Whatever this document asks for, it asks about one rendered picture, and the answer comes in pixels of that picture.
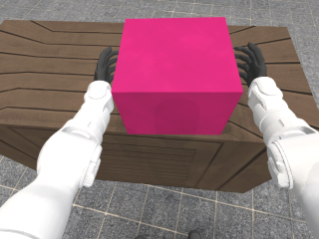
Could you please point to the left robot forearm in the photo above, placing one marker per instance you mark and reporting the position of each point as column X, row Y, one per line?
column 92, row 119

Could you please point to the robot right upper arm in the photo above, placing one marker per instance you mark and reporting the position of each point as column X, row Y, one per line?
column 293, row 162

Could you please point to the carton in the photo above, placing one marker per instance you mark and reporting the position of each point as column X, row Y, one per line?
column 176, row 76

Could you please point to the left robot hand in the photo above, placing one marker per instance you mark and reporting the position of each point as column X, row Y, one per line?
column 103, row 69

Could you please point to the right robot hand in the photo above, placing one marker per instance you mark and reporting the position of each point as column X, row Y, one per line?
column 255, row 61

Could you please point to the robot left upper arm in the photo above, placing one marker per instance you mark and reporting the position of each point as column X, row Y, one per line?
column 41, row 210

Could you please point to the robot right foot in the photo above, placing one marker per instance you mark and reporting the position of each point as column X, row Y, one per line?
column 194, row 234

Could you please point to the right robot forearm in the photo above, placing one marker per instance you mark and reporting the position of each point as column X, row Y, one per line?
column 271, row 114

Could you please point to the pedestal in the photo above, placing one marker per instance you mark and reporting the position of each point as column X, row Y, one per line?
column 47, row 66

